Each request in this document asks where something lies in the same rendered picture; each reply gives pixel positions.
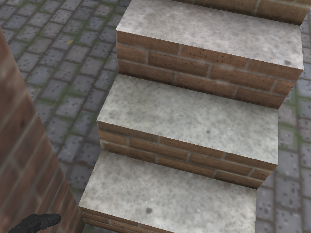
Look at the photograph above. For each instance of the left robot hand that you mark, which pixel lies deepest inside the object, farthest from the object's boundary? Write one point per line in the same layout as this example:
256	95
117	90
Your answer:
35	223

